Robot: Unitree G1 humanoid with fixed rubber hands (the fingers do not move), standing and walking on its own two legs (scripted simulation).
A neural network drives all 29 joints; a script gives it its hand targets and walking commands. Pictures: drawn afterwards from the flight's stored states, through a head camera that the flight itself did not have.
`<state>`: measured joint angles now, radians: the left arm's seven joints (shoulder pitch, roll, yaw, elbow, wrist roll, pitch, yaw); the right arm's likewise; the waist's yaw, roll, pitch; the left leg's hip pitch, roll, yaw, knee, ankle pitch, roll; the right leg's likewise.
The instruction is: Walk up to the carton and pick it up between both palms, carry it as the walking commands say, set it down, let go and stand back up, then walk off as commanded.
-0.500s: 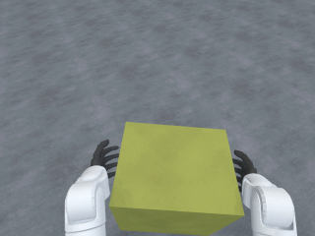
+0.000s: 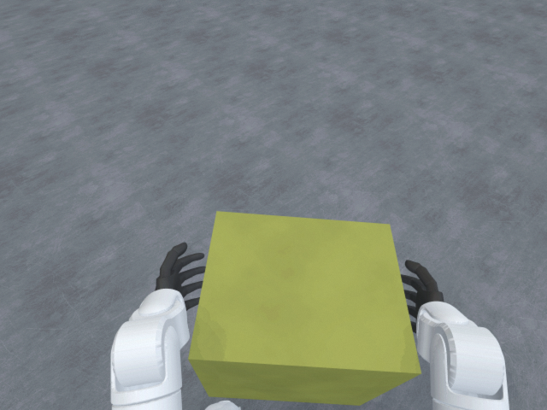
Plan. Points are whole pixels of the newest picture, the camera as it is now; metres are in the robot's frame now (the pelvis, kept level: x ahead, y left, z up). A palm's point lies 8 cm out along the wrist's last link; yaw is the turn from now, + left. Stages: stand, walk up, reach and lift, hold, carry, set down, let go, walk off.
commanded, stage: carry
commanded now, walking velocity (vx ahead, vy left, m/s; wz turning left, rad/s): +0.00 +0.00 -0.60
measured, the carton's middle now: (293, 315) +0.27 +0.00 -0.03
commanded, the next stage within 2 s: none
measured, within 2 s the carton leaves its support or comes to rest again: neither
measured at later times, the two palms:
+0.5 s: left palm (228, 307) +0.23 +0.09 +0.09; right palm (530, 403) +0.13 -0.24 +0.08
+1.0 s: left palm (315, 324) +0.22 -0.02 +0.08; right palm out of the picture +0.02 -0.29 +0.07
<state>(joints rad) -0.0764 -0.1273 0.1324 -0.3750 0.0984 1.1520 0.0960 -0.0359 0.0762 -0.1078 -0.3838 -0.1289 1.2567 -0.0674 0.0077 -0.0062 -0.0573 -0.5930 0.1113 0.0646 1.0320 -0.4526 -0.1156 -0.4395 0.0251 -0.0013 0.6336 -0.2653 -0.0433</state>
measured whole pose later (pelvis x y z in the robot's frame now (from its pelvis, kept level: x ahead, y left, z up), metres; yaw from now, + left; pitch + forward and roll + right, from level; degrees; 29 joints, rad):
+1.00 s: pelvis -0.09 -0.02 +0.01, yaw -37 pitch +4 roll -1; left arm -0.09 -0.11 0.17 -0.39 0.10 1.16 0.08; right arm -0.06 0.13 -0.11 -0.36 -0.11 1.22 -0.10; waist 0.04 -0.03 -0.07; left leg -0.36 0.11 0.18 0.59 -0.28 0.01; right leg -0.55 0.03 -0.03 0.96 -0.47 0.00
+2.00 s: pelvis -0.20 -0.05 +0.01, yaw -71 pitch +5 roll -3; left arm -0.13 -0.12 0.17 -0.41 0.09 1.14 0.09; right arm -0.09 0.13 -0.11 -0.40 -0.14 1.21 -0.10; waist 0.04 0.00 -0.06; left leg -0.31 0.23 0.24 0.58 -0.33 -0.07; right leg -0.48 0.00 -0.08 0.73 -0.39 0.03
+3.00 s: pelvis -0.27 +0.00 +0.00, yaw -106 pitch +5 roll -3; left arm -0.18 -0.14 0.16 -0.38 0.11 1.13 0.11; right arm -0.12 0.10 -0.14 -0.41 -0.12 1.19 -0.11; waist 0.01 0.04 -0.03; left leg -0.41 0.26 0.26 0.83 -0.47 -0.08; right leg -0.38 0.02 -0.11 0.55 -0.25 -0.03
